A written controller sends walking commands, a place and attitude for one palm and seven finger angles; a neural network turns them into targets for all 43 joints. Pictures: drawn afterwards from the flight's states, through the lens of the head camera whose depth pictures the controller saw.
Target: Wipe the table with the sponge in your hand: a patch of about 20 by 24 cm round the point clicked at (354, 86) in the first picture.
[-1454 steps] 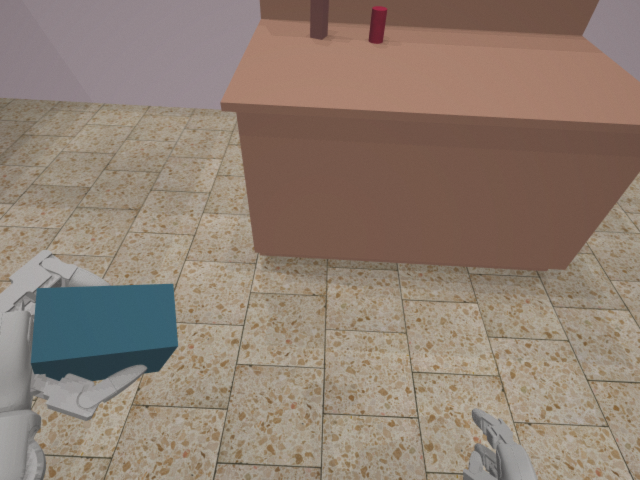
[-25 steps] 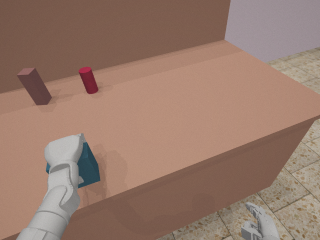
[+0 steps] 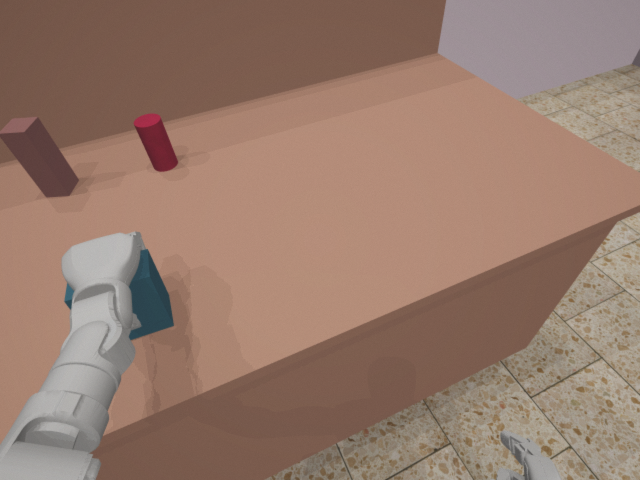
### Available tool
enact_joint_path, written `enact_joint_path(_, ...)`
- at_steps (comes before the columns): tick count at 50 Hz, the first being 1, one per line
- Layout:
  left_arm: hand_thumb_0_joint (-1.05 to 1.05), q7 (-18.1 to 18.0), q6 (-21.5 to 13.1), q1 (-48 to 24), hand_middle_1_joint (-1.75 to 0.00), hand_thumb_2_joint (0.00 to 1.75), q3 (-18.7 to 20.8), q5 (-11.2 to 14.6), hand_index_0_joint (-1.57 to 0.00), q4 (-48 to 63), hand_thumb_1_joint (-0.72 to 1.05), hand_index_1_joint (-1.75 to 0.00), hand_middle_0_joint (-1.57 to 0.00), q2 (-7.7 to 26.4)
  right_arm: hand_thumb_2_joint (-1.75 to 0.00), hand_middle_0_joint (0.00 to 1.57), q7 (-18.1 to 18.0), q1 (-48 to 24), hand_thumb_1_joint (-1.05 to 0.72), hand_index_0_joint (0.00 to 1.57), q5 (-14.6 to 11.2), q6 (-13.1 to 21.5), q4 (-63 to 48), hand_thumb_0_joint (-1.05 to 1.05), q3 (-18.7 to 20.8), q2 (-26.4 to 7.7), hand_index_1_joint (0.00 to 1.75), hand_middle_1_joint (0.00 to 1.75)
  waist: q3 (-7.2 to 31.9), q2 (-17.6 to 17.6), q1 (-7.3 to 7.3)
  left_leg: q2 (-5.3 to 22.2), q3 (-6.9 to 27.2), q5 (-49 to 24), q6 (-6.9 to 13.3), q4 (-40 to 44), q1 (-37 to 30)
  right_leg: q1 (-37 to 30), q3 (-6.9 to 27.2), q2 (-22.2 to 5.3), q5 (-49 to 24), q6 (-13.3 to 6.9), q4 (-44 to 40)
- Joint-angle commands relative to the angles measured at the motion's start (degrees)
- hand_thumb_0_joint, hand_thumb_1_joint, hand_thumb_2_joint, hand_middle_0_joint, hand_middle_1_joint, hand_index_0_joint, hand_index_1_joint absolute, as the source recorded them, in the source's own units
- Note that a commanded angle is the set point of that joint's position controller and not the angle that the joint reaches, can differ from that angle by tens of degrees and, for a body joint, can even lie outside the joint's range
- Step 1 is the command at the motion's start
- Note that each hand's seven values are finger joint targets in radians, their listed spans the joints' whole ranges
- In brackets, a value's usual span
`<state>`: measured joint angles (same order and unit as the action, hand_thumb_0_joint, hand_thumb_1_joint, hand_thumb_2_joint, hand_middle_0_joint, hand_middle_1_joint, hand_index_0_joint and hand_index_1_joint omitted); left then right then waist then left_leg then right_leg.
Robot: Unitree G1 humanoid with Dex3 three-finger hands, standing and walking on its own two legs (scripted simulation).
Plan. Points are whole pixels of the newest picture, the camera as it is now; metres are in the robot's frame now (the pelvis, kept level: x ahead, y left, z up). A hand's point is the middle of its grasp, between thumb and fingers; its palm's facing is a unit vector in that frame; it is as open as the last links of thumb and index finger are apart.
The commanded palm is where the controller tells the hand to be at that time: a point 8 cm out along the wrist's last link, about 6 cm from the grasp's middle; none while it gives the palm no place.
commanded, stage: wipe forward along the middle lane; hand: left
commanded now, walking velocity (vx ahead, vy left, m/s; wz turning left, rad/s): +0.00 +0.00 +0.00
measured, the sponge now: (128, 306) +0.34 +0.31 +0.02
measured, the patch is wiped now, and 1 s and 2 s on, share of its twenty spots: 1.00 1.00 1.00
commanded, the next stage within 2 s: slide back across to the first lane in 0.48 s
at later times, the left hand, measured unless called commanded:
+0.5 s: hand (118, 257) +0.40 +0.34 +0.05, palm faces -0.10 +0.00 -1.00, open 10.3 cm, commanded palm +0.38 +0.33 +0.09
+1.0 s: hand (90, 256) +0.39 +0.38 +0.06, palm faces -0.08 -0.03 -1.00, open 10.3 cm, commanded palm +0.36 +0.38 +0.11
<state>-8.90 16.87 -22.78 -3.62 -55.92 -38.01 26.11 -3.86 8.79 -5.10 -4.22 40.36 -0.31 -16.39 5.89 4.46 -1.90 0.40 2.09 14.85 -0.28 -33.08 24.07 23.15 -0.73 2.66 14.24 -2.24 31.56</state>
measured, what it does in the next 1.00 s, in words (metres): stands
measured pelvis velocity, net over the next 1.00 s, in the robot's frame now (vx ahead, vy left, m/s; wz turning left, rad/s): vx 0.03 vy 0.03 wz -0.01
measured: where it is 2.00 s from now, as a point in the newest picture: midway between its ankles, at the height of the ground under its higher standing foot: outside the picture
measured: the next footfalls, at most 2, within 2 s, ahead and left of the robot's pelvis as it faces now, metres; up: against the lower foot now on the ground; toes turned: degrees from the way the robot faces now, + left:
none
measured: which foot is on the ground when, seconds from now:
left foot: down 0.00-1.00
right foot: down 0.00-1.00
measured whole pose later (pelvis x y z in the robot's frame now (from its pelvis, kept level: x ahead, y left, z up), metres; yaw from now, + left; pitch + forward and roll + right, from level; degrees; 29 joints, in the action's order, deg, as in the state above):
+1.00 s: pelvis +0.03 +0.03 +0.00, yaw +0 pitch +8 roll -2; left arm -7.8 12.7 -27.9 3.0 -57.0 -45.0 31.9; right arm -2.0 11.1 -4.9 -5.9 40.3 -0.5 -16.2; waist 5.7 3.0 0.3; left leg -0.8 1.2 16.3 1.9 -31.9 23.7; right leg 21.5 0.3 1.5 14.2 -0.1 27.5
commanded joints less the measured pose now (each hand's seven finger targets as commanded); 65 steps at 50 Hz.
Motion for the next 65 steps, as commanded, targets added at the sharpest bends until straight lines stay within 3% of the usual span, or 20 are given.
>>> enact_joint_path(1, 0.00, -1.2, -0.4, -15.7, -1.60, 1.30, 5.7, -0.8, -1.20, 1.1, 0.10, -1.60, -1.20, 14.1, -0.90, 0.20, -0.6, -6.3, -0.90, 0.20, 0.0, 2.1, -7.5, 0.00, 2.3, -7.1, 0.30, 0.30, 8.8, -8.0, 0.49, -2.4, -1.0, -1.7, 2.8, 3.8, -1.2, -5.9, 3.3, -1.0, -4.3, -0.3, -7.0)
enact_joint_path(3, 0.00, -1.3, -0.7, -19.2, -1.60, 1.30, 2.8, -1.6, -1.20, -0.3, 0.10, -1.60, -1.20, 11.5, -0.90, 0.20, -0.5, -5.2, -0.90, 0.20, 0.1, 2.0, -7.1, 0.00, 2.4, -6.8, 0.30, 0.30, 8.2, -7.7, 1.89, -2.2, -1.1, -1.5, 2.8, 3.4, -1.4, -4.1, 2.0, -1.1, -3.9, -0.1, -6.5)
enact_joint_path(4, 0.00, -1.3, -0.6, -17.9, -1.60, 1.30, 2.0, -1.7, -1.20, -1.6, 0.10, -1.60, -1.20, 10.3, -0.90, 0.20, -0.3, -4.9, -0.90, 0.20, 0.1, 2.0, -7.1, 0.00, 2.6, -6.7, 0.30, 0.30, 8.4, -7.6, 1.57, -2.1, -1.3, -2.3, 2.9, 3.3, -1.7, -4.2, 1.8, -1.0, -4.9, -0.2, -6.3)
enact_joint_path(6, 0.00, -1.4, -0.9, -19.7, -1.60, 1.30, 3.6, -1.5, -1.20, -1.1, 0.10, -1.60, -1.20, 12.0, -0.90, 0.20, -0.3, -5.1, -0.90, 0.20, 0.1, 1.8, -7.0, 0.00, 2.5, -6.9, 0.30, 0.30, 10.4, -6.6, 1.14, -2.1, -0.9, -3.4, 2.8, 3.5, -2.4, -4.7, 2.0, -0.9, -5.7, -0.5, -6.2)
enact_joint_path(9, 0.00, -1.5, -0.9, -22.3, -1.60, 1.30, 2.8, -2.1, -1.20, -4.1, 0.10, -1.60, -1.20, 12.3, -0.90, 0.20, -0.3, -3.7, -0.90, 0.20, 0.1, 1.4, -6.4, 0.00, 2.6, -7.0, 0.30, 0.30, 10.1, -7.2, 2.28, -1.9, -0.9, -3.5, 2.9, 3.0, -2.2, -3.8, 1.3, -0.9, -5.8, -0.3, -5.9)
enact_joint_path(11, 0.00, -1.6, -1.4, -21.6, -1.60, 1.30, 3.9, -1.7, -1.20, -4.3, 0.10, -1.60, -1.20, 12.3, -0.90, 0.20, -0.1, -3.8, -0.90, 0.20, 0.1, 1.5, -6.5, 0.00, 2.7, -7.0, 0.30, 0.30, 11.7, -7.5, 1.39, -1.7, -0.8, -5.2, 2.9, 3.2, -2.5, -4.8, 1.3, -0.9, -8.0, -0.6, -5.6)
enact_joint_path(14, 0.00, -1.6, -1.4, -22.7, -1.60, 1.30, 2.7, -2.1, -1.20, -6.1, 0.10, -1.60, -1.20, 11.9, -0.90, 0.20, 0.1, -2.5, -0.90, 0.20, 0.2, 1.2, -6.4, 0.00, 2.7, -7.1, 0.30, 0.30, 11.9, -7.3, 2.15, -1.7, -1.0, -6.1, 2.9, 2.6, -2.5, -4.6, 0.9, -0.9, -9.4, -0.4, -5.2)
enact_joint_path(16, 0.00, -1.6, -1.7, -24.1, -1.60, 1.30, 4.8, -2.1, -1.20, -5.9, 0.10, -1.60, -1.20, 14.3, -0.90, 0.20, 0.1, -2.6, -0.90, 0.20, 0.2, 1.0, -6.3, 0.00, 2.6, -7.3, 0.30, 0.30, 13.1, -6.6, 1.75, -1.6, -0.6, -7.8, 2.8, 2.8, -2.5, -5.4, 1.1, -0.9, -11.4, -0.7, -4.9)
enact_joint_path(22, 0.00, -1.7, -2.3, -25.2, -1.60, 1.30, 2.7, -3.0, -1.20, -7.7, 0.10, -1.60, -1.20, 12.4, -0.90, 0.20, 0.7, -0.9, -0.90, 0.20, 0.4, 0.5, -6.1, 0.00, 3.0, -7.3, 0.30, 0.30, 13.2, -4.9, 2.46, -1.4, -0.7, -9.4, 2.8, 2.1, -3.7, -3.8, 0.2, -0.6, -11.8, -0.9, -4.4)
enact_joint_path(24, 0.00, -2.0, -2.3, -25.8, -1.60, 1.30, 4.6, -3.3, -1.20, -9.3, 0.10, -1.60, -1.20, 15.0, -0.90, 0.20, 0.8, -0.4, -0.90, 0.20, 0.4, 0.4, -5.8, 0.00, 3.0, -7.6, 0.30, 0.30, 12.9, -6.1, 2.45, -1.3, -0.6, -9.2, 2.8, 2.1, -2.8, -3.7, 0.2, -0.6, -11.8, -0.8, -4.4)
enact_joint_path(26, 0.00, -2.1, -2.9, -27.1, -1.60, 1.30, 5.2, -2.9, -1.20, -8.9, 0.10, -1.60, -1.20, 15.3, -0.90, 0.20, 0.8, -0.4, -0.90, 0.20, 0.4, 0.4, -5.7, 0.00, 2.9, -7.6, 0.30, 0.30, 13.5, -5.9, 2.25, -1.2, -0.4, -9.6, 2.7, 2.4, -2.6, -3.8, 0.3, -0.6, -12.0, -1.0, -4.3)
enact_joint_path(28, 0.00, -2.2, -2.6, -28.8, -1.60, 1.30, 3.4, -3.8, -1.20, -10.6, 0.10, -1.60, -1.20, 14.5, -0.90, 0.20, 0.9, 0.4, -0.90, 0.20, 0.4, 0.2, -5.3, 0.00, 3.0, -7.7, 0.30, 0.30, 12.0, -4.8, 3.35, -1.2, -0.5, -9.0, 2.7, 2.0, -2.8, -1.8, -0.1, -0.6, -10.6, -0.9, -4.2)
enact_joint_path(30, 0.00, -2.3, -2.7, -27.4, -1.60, 1.30, 3.8, -3.8, -1.20, -10.4, 0.10, -1.60, -1.20, 14.6, -0.90, 0.20, 1.1, 0.7, -0.90, 0.20, 0.5, 0.2, -5.6, 0.00, 3.2, -7.5, 0.30, 0.30, 14.2, -4.5, 2.33, -1.1, -0.4, -9.6, 2.7, 2.1, -3.3, -2.9, -0.2, -0.4, -10.5, -1.0, -4.0)
enact_joint_path(31, 0.00, -2.4, -3.2, -27.4, -1.60, 1.30, 6.4, -3.3, -1.20, -8.6, 0.10, -1.60, -1.20, 17.1, -0.90, 0.20, 1.1, 0.1, -0.90, 0.20, 0.5, 0.3, -5.9, 0.00, 3.2, -7.6, 0.30, 0.30, 16.2, -3.5, 1.34, -1.0, -0.2, -11.5, 2.7, 2.2, -4.0, -4.7, 0.1, -0.5, -12.3, -1.4, -3.8)
enact_joint_path(32, 0.00, -2.4, -3.2, -26.8, -1.60, 1.30, 6.1, -3.6, -1.20, -8.6, 0.10, -1.60, -1.20, 17.3, -0.90, 0.20, 1.1, 0.8, -0.90, 0.20, 0.5, 0.1, -5.9, 0.00, 3.4, -7.7, 0.30, 0.30, 16.9, -4.0, 1.72, -1.2, -0.2, -11.9, 2.8, 1.9, -4.6, -5.2, -0.1, -0.4, -12.7, -1.2, -3.7)
enact_joint_path(42, 0.00, -2.2, -2.3, -21.1, -1.60, 1.30, 11.0, -3.2, -1.20, -2.0, 0.10, -1.60, -1.20, 23.6, -0.90, 0.20, 1.3, -1.4, -0.90, 0.20, 0.4, 0.4, -7.1, 0.00, 3.1, -8.0, 0.30, 0.30, 15.5, -1.8, -0.52, -1.6, -0.2, -13.3, 3.0, 4.2, -5.7, -10.0, 0.0, -0.6, -13.3, -1.3, -5.4)
enact_joint_path(47, 0.00, 0.0, -2.4, -20.2, -1.60, 1.30, 11.9, -2.9, -1.20, -0.9, 0.10, -1.60, -1.20, 25.9, -0.90, 0.20, 1.1, -2.1, -0.90, 0.20, 0.3, 0.3, -7.2, 0.00, 2.8, -8.4, 0.30, 0.30, 13.0, -1.8, -0.12, -1.7, -0.1, -12.6, 3.2, 5.1, -6.2, -10.4, 0.2, -0.7, -12.7, -1.3, -6.6)
enact_joint_path(53, 0.00, 2.7, -5.7, -19.9, -1.60, 1.30, 10.1, -3.2, -1.20, 2.6, 0.10, -1.60, -1.20, 23.9, -0.90, 0.20, 0.8, -1.3, -0.90, 0.20, 0.4, 0.7, -7.3, 0.00, 3.3, -8.3, 0.30, 0.30, 13.6, -1.0, 1.09, -1.3, 0.1, -16.4, 3.4, 4.2, -9.6, -8.9, -0.2, -0.6, -15.5, -1.6, -6.7)
enact_joint_path(62, 0.00, 2.8, -9.6, -16.1, -1.60, 1.30, 16.0, -3.3, -1.20, 5.3, 0.10, -1.60, -1.20, 29.4, -0.90, 0.20, 0.7, -0.6, -0.90, 0.20, 0.9, 0.2, -6.9, 0.00, 3.8, -8.8, 0.30, 0.30, 15.4, 0.0, -0.27, -1.5, 0.2, -22.9, 3.2, 2.9, -10.4, -10.7, -0.1, -0.7, -21.7, -2.0, -5.7)
enact_joint_path(65, 0.00, 2.6, -9.5, -14.0, -1.60, 1.30, 15.5, -3.4, -1.20, 5.9, 0.10, -1.60, -1.20, 28.2, -0.90, 0.20, 1.0, -1.1, -0.90, 0.20, 0.9, 0.0, -7.1, 0.00, 3.9, -8.7, 0.30, 0.30, 15.5, 0.7, -0.34, -1.3, 0.3, -23.8, 2.9, 2.9, -10.5, -9.9, -0.3, -0.8, -21.5, -1.8, -5.4)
